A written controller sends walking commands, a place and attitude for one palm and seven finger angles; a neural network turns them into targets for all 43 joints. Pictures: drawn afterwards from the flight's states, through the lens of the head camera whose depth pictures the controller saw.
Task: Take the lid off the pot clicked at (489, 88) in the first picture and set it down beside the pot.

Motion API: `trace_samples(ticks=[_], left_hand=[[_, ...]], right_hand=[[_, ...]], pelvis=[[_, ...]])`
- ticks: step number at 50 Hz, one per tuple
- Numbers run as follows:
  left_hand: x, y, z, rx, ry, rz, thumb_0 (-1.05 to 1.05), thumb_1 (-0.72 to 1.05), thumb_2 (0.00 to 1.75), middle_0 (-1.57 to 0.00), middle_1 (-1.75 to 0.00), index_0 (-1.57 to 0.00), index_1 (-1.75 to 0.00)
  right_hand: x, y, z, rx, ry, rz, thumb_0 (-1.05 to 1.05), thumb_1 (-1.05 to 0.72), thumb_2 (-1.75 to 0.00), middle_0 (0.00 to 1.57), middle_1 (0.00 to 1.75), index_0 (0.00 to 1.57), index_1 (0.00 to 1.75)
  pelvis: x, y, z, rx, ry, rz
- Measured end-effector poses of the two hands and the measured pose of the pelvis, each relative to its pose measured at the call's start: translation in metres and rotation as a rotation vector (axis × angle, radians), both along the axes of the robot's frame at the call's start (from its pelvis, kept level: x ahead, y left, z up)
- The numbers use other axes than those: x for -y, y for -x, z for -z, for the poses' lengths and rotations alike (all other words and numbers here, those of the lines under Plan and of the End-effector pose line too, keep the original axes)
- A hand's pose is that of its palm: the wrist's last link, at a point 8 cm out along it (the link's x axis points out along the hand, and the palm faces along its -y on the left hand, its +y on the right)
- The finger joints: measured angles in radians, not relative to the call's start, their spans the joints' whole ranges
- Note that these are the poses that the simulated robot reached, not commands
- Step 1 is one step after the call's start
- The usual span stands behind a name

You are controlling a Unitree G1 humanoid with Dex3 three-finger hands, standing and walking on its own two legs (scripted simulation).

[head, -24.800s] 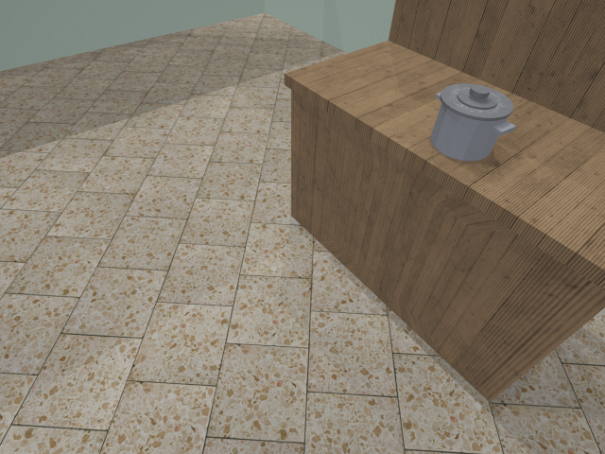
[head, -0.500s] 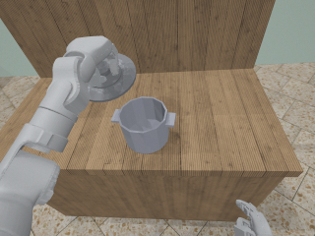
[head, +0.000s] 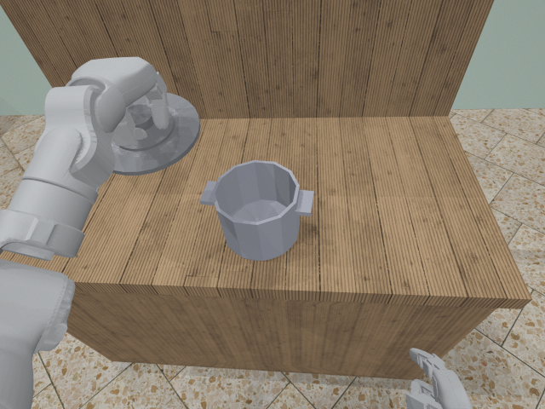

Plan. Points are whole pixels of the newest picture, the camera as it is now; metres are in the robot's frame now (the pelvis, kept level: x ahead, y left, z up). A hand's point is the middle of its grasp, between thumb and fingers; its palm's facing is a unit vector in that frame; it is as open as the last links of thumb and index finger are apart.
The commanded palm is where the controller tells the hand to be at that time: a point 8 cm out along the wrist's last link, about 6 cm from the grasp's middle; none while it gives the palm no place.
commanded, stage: move the lid sideways beside the pot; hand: left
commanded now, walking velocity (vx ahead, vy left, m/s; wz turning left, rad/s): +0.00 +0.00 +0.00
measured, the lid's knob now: (138, 118) +0.46 +0.22 +0.20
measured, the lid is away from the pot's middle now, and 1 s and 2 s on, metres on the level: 0.16 0.25 0.23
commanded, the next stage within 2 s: lower the lid onto the table in 0.88 s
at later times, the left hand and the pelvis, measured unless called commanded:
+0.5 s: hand (93, 120) +0.43 +0.26 +0.23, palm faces -0.19 +0.00 -0.98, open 5.7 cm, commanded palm +0.40 +0.27 +0.30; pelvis +0.00 +0.01 +0.00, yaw +0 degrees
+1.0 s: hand (69, 118) +0.43 +0.30 +0.22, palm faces -0.22 +0.00 -0.98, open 5.7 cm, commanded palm +0.41 +0.29 +0.30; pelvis +0.01 +0.01 +0.00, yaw +1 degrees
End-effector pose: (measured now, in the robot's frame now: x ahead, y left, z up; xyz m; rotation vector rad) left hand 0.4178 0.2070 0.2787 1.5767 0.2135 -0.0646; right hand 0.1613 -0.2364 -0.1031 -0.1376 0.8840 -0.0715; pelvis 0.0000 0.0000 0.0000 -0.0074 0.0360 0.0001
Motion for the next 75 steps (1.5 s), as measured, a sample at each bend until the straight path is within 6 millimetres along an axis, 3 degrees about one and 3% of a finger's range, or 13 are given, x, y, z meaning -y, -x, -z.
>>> trace_samples(ticks=[18, 37, 49, 75], left_hand=[[-0.031, 0.001, -0.004, -0.003, -0.013, -0.012, 0.01, 0.24, 0.9, -0.64, -0.83, -0.94, -1.0], [-0.079, 0.001, 0.001, -0.051, -0.027, -0.101, 0.0, 0.25, 0.9, -0.64, -0.83, -0.94, -1.0], [-0.087, -0.007, -0.004, -0.04, -0.012, -0.085, 0.0, 0.25, 0.9, -0.64, -0.83, -0.94, -1.0], [-0.085, -0.009, 0.034, -0.098, -0.007, -0.044, 0.0, 0.25, 0.9, -0.63, -0.83, -0.94, -1.0]], right_hand=[[0.001, 0.019, 0.005, -0.054, 0.013, 0.017, 0.01, -0.91, -0.9, 0.2, 0.3, 0.2, 0.3], [0.008, 0.026, 0.004, -0.108, 0.05, 0.031, 0.01, -0.91, -0.9, 0.2, 0.3, 0.2, 0.3], [0.003, 0.027, 0.006, -0.137, 0.048, 0.038, 0.01, -0.91, -0.9, 0.2, 0.3, 0.2, 0.3], [-0.01, 0.017, 0.003, -0.112, 0.043, 0.015, 0.01, -0.91, -0.9, 0.2, 0.3, 0.2, 0.3]], pelvis=[[-0.006, 0.0, 0.0, -0.009, 0.006, 0.0], [-0.007, 0.0, -0.001, -0.022, 0.014, -0.01], [-0.012, -0.007, -0.001, -0.033, 0.02, -0.013], [-0.022, -0.011, -0.001, -0.033, 0.025, -0.017]])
